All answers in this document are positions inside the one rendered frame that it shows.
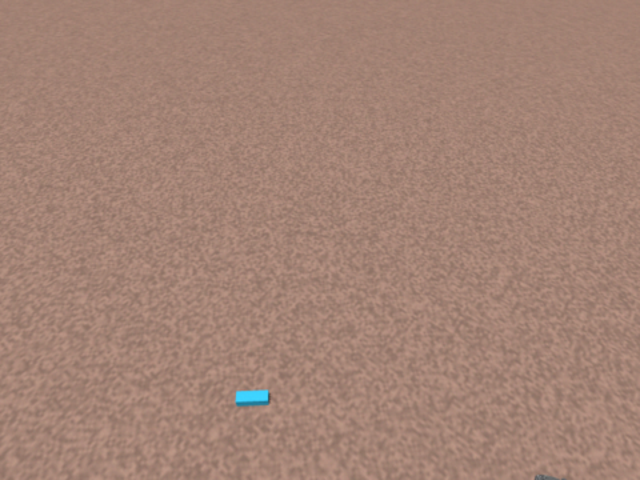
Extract small box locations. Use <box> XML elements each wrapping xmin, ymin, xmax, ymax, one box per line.
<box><xmin>235</xmin><ymin>390</ymin><xmax>269</xmax><ymax>406</ymax></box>

